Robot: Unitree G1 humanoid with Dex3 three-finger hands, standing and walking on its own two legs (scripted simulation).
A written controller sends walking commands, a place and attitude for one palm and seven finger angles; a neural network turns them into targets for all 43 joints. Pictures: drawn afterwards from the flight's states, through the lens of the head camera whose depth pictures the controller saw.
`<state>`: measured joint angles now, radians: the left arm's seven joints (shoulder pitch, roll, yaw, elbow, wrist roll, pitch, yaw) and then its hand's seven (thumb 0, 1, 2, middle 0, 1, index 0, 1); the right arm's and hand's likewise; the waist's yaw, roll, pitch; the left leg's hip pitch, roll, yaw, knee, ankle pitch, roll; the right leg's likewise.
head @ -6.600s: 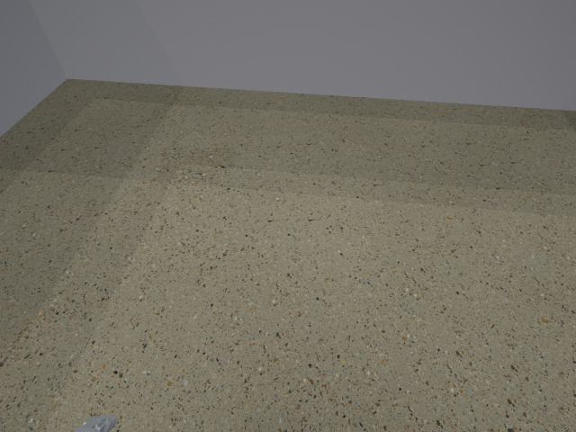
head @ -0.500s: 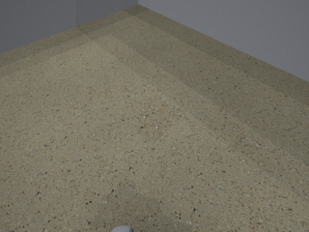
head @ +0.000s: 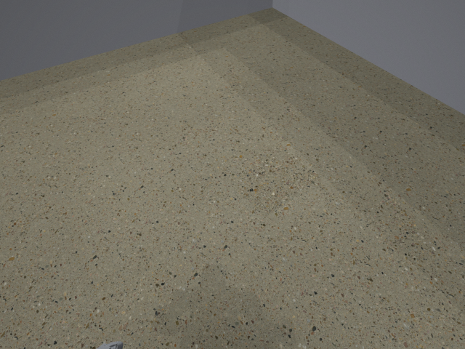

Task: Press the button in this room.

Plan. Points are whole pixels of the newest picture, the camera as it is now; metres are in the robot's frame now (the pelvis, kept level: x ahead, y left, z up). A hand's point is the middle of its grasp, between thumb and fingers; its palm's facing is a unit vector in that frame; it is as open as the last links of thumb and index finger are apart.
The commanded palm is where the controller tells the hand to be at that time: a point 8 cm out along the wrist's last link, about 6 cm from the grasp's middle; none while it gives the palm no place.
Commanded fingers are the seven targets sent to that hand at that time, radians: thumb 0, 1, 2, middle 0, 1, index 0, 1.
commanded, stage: turn or walk to find it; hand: left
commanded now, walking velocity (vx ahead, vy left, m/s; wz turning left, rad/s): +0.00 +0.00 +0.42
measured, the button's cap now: out of the picture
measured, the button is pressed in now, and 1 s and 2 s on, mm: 0 0 0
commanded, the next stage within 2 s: none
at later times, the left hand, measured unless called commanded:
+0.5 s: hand out of the picture -0.06 +0.23 -0.18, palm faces +0.28 -0.93 -0.24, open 7.4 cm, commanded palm none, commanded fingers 0.00 0.90 0.90 -0.20 -0.30 -0.20 -0.30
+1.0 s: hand out of the picture -0.03 +0.21 -0.14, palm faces +0.43 -0.86 -0.27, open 7.4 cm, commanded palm none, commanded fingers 0.00 0.90 0.90 -0.20 -0.30 -0.20 -0.30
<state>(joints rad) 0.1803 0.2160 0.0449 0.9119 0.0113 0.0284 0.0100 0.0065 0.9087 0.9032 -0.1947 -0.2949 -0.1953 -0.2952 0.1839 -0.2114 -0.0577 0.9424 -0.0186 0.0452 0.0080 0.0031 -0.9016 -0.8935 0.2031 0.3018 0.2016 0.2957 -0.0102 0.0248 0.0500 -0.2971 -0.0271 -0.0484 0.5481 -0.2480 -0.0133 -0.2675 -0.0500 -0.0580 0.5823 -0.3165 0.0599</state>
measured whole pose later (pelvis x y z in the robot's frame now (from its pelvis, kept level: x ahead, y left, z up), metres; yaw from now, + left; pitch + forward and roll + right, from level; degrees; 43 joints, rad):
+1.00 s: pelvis -0.04 -0.01 +0.00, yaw +27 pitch +0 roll +1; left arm 0.17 0.17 0.03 0.89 0.02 0.01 0.02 0.00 0.91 0.90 -0.20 -0.30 -0.20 -0.30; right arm 0.23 -0.24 -0.09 0.97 -0.02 0.08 0.01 0.01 -0.90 -0.89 0.20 0.30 0.20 0.30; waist -0.03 0.06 0.05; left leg -0.46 -0.05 -0.06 0.94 -0.44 -0.02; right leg -0.23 -0.05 -0.10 0.55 -0.32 -0.01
